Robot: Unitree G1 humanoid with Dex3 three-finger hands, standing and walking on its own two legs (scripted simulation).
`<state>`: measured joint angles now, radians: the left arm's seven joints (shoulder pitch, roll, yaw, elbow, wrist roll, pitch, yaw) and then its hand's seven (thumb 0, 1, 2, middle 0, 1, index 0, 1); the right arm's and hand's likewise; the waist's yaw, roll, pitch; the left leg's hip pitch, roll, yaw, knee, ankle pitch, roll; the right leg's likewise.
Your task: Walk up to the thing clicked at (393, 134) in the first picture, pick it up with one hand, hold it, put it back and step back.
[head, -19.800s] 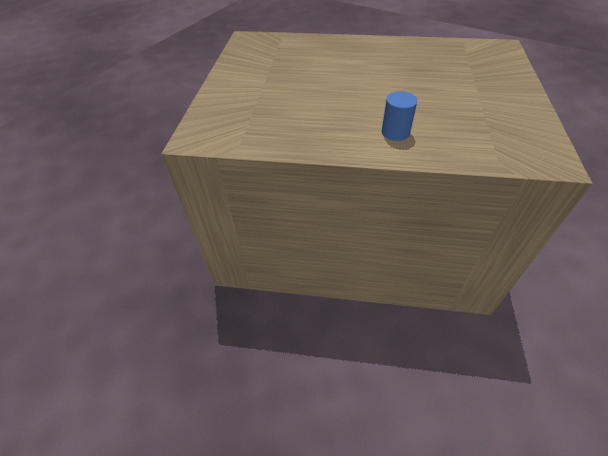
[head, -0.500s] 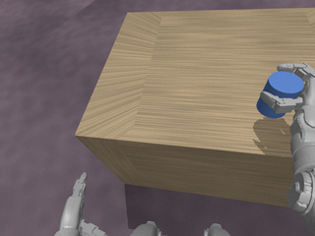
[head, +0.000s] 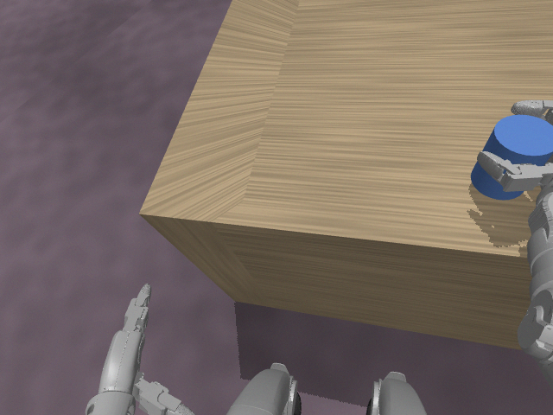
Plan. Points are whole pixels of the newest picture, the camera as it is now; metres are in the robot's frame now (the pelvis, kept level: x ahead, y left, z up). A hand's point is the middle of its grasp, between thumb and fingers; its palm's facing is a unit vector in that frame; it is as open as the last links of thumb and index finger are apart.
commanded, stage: lower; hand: right
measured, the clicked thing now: (510, 159) +0.49 -0.24 +0.02
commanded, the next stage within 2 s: loosen in 0.30 s
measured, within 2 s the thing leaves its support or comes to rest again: rests again in 0.26 s
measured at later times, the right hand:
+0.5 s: hand (515, 152) +0.50 -0.24 +0.02, palm faces +0.29 +0.96 -0.01, open 10.4 cm
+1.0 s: hand (520, 143) +0.51 -0.24 +0.03, palm faces +0.28 +0.96 +0.00, open 14.1 cm
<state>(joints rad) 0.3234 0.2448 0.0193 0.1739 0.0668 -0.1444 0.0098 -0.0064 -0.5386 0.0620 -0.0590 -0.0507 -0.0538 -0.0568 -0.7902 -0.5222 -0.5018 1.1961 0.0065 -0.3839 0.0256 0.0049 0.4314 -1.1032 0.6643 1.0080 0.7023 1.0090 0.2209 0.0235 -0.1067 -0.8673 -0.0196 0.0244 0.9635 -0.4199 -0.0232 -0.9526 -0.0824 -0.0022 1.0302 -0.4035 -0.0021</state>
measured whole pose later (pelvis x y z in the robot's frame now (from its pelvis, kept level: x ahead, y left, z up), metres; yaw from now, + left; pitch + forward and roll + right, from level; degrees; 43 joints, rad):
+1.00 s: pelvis +0.00 +0.00 -0.02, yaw +0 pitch +22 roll +4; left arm 0.38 0.25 0.02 0.00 0.06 -0.04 -0.02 -0.01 -0.53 0.06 -0.06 -0.05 -0.06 -0.06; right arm -0.84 -0.56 -0.53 1.20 0.01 -0.43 0.05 0.00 0.44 -0.27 0.54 0.42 0.55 0.42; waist 0.23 0.00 -0.13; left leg -0.99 -0.02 0.04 1.08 -0.48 -0.02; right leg -1.08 -0.08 0.02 1.15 -0.45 0.00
